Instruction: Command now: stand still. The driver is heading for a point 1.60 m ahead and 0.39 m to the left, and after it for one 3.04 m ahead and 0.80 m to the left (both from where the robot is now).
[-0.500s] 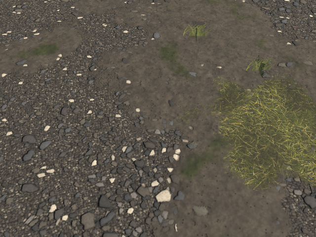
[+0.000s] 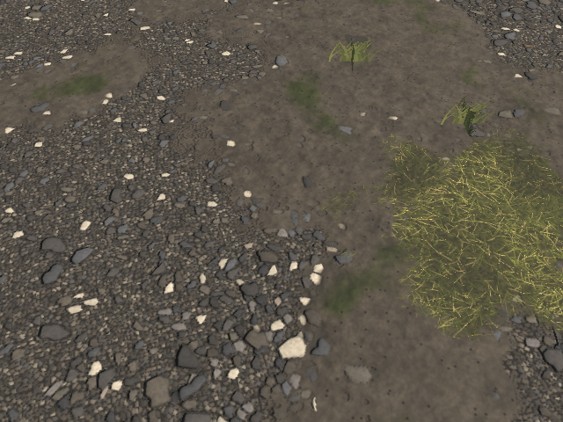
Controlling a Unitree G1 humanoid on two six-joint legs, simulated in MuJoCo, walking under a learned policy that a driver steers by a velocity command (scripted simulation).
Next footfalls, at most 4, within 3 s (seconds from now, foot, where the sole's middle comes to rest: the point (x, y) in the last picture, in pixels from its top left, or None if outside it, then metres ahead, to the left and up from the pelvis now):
1.06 left None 0.22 0.09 -0.77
1.52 right None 0.24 -0.11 -0.77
1.88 left None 0.12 0.11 -0.77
2.84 left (188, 413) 0.53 0.25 -0.77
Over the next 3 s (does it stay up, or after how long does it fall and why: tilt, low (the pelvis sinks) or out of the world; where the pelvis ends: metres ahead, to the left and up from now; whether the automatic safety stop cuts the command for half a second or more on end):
stays up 0.47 0.14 0.00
